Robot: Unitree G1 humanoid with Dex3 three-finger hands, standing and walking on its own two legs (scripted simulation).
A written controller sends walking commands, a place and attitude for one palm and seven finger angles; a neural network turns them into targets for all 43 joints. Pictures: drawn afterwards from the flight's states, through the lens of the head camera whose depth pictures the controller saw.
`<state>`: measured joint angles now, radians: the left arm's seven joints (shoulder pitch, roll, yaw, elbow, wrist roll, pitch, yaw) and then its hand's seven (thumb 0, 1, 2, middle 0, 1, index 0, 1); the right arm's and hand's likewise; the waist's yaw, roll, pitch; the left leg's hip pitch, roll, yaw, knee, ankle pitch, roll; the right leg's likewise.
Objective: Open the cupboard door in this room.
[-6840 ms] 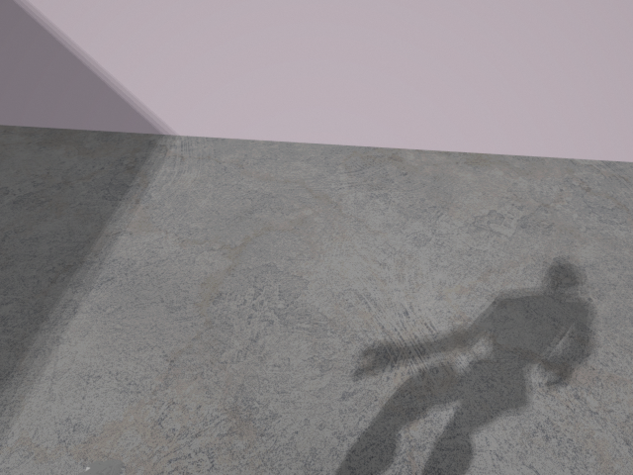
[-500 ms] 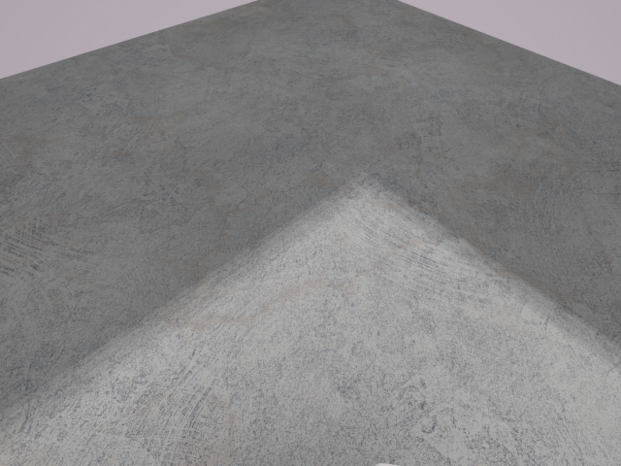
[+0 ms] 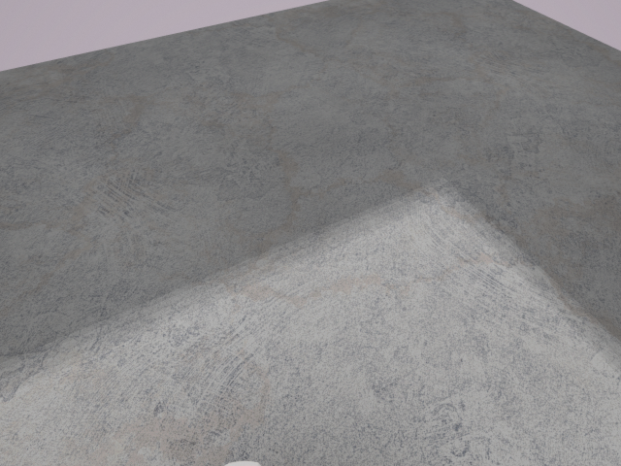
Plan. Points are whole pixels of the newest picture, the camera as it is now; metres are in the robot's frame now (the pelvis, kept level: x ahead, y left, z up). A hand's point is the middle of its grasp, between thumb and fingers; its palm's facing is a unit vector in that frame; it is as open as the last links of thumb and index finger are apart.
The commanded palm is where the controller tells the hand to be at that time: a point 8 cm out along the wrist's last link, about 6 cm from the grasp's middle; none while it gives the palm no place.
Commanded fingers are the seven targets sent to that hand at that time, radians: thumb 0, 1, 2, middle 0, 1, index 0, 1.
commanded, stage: turn or walk to find it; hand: left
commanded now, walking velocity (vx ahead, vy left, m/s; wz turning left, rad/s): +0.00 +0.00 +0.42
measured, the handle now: out of the picture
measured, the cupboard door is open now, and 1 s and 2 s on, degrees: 0 0 0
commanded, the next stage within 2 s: none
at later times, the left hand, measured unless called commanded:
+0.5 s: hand out of the picture +0.06 +0.21 -0.15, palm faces +0.21 -0.93 -0.29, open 7.4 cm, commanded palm none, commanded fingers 0.00 0.90 0.90 -0.20 -0.30 -0.20 -0.30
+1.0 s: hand out of the picture -0.11 +0.22 -0.19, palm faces +0.45 -0.86 -0.25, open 7.4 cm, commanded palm none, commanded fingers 0.00 0.90 0.90 -0.20 -0.30 -0.20 -0.30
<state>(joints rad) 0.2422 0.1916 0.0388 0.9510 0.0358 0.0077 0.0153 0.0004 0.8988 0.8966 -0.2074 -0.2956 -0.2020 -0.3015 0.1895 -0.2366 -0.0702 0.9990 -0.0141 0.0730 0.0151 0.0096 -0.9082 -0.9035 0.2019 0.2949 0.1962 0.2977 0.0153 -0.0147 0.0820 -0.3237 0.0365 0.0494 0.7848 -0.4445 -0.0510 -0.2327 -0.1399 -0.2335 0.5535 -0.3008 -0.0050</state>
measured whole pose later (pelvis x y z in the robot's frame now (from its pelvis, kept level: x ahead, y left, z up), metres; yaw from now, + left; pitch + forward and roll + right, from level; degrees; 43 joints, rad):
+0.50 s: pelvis -0.01 -0.01 -0.01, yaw +12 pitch -1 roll +1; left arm 0.15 0.20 0.04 0.90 0.02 0.01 0.02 0.00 0.90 0.90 -0.20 -0.29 -0.20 -0.30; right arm 0.20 -0.22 -0.07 0.96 -0.02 0.05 0.00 0.01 -0.90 -0.90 0.21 0.30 0.20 0.30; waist -0.02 0.05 0.06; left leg -0.31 -0.03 -0.07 0.64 -0.35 -0.01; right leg -0.27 -0.04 -0.08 0.59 -0.30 0.01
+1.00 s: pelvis -0.04 +0.02 -0.01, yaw +24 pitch -1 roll +0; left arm 0.25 0.26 0.07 1.00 0.02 0.07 0.02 0.00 0.90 0.90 -0.20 -0.30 -0.20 -0.30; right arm 0.16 -0.20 -0.05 0.96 -0.02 0.02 0.00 0.01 -0.91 -0.90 0.20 0.30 0.20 0.30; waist 0.02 -0.06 0.08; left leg -0.25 0.01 0.06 0.59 -0.31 0.03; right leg -0.40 -0.12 -0.11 0.97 -0.50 0.06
